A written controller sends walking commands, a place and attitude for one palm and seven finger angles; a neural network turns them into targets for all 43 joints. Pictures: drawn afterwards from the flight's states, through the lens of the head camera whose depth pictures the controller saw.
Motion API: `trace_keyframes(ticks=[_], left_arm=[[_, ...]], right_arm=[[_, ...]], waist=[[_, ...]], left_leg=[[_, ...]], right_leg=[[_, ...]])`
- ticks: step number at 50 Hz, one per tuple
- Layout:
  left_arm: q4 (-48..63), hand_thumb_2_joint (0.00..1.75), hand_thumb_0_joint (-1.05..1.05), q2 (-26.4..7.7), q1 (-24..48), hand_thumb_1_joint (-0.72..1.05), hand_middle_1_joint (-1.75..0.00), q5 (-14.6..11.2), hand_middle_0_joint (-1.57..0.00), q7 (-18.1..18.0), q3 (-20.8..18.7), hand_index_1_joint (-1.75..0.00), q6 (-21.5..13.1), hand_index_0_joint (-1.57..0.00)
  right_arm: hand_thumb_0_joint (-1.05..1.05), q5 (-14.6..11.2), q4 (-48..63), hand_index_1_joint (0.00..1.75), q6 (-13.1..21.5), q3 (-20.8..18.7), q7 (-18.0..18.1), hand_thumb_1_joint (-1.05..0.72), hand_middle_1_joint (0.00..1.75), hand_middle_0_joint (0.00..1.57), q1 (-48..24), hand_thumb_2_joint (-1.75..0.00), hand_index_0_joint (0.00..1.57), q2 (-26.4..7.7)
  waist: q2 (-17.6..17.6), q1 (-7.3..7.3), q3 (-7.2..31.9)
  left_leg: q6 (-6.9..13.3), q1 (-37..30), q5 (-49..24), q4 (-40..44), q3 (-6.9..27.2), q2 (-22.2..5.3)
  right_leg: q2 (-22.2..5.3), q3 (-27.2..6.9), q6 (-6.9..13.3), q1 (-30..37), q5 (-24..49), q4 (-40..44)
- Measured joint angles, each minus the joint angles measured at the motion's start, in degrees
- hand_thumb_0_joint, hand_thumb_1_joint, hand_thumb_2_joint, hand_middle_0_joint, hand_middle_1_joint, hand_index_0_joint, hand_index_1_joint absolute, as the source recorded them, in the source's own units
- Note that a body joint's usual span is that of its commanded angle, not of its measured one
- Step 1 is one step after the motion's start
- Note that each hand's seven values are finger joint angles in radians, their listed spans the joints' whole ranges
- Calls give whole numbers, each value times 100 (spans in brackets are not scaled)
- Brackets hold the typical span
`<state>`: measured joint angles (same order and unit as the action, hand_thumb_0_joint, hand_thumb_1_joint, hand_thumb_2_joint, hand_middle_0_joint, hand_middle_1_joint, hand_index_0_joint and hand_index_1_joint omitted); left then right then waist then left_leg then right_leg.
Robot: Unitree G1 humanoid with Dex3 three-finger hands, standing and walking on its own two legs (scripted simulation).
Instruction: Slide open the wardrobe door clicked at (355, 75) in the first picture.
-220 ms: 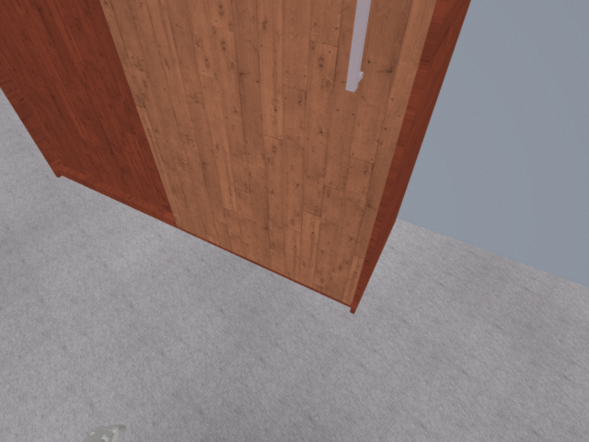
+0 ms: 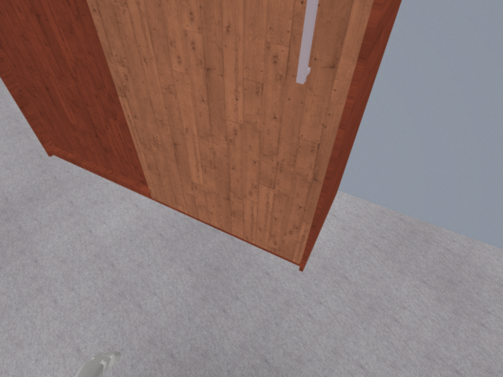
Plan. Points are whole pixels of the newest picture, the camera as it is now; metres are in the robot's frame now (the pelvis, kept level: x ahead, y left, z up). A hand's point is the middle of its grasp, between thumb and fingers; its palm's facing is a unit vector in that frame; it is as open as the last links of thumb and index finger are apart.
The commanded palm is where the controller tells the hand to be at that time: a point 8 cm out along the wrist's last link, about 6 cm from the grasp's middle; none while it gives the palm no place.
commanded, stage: stand and wait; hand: right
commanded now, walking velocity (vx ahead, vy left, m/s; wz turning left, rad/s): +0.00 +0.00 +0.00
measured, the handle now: (311, 27) +0.74 -0.08 +0.24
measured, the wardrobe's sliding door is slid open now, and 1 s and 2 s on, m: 0.00 0.00 0.00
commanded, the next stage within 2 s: look at it before walking up in 0.66 s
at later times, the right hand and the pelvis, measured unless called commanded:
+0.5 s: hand out of the picture +0.06 -0.23 -0.15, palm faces -0.03 +0.94 -0.34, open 7.4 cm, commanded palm none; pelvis -0.01 +0.02 +0.00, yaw +0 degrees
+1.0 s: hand out of the picture +0.07 -0.23 -0.15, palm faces -0.04 +0.94 -0.32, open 7.4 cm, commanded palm none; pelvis -0.01 +0.01 +0.01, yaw +0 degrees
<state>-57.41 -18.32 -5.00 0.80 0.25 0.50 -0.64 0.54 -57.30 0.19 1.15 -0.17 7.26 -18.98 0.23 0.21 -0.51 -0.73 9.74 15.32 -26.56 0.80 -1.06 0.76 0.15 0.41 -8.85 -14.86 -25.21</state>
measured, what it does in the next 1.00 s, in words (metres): stands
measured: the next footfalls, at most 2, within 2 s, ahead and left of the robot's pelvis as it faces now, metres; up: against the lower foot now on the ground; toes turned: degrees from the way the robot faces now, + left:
none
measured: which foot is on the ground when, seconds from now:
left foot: down 0.00-1.00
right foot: down 0.00-1.00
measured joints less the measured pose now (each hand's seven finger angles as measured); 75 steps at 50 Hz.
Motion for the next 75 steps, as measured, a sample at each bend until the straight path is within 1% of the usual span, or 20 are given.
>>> trace_keyframes(ticks=[7,18,27,45,67,71,75], left_arm=[[-168,90,0,4,-67,90,-30,-7,-20,-8,-14,-30,14,-21],[-470,90,1,-98,-272,91,-30,-25,-20,-23,-33,-30,40,-20],[-601,90,1,-111,-316,91,-30,-31,-20,-15,-29,-30,48,-20],[-617,90,0,-56,-261,91,-30,-33,-20,-3,-8,-30,6,-20],[-610,90,0,-71,-144,91,-30,-48,-20,-16,4,-30,-5,-20],[-536,90,0,-45,-104,91,-30,-36,-20,-54,-21,-30,20,-20],[-268,90,0,125,-98,91,-30,-26,-20,-118,-76,-30,101,-20]], right_arm=[[1,-1,-123,30,5,-12,-2,-90,30,21,76,-89,21,39],[1,-16,-361,30,8,-48,2,-90,30,21,171,-89,21,-39],[1,-18,-445,30,25,-58,0,-90,30,20,123,-89,21,-72],[1,-9,-438,30,37,-45,-12,-90,30,20,56,-89,21,-25],[1,-7,-482,30,38,-49,-5,-90,30,20,68,-89,21,-70],[1,-4,-411,30,-21,-86,19,-90,30,20,104,-89,20,-52],[1,9,-210,30,-185,-149,46,-90,30,20,261,-89,20,59]], waist=[[17,-4,-46],[-2,-36,-137],[-24,-59,-121],[-3,-57,-108],[20,-19,-140],[17,34,-142],[42,74,-177]], left_leg=[[50,-43,-86,111,-18,56],[109,-84,-224,276,-27,129],[132,-117,-317,380,-28,163],[108,-102,-385,478,-8,151],[69,-208,-363,588,-26,104],[69,-124,-332,483,56,133],[72,196,-183,45,278,211]], right_leg=[[-57,-16,-54,47,86,114],[-131,-25,-117,88,211,267],[-166,-25,-143,114,290,349],[-154,-5,-123,94,338,423],[-109,-24,-88,183,325,525],[-137,60,-95,143,265,432],[-207,285,-108,-44,58,77]])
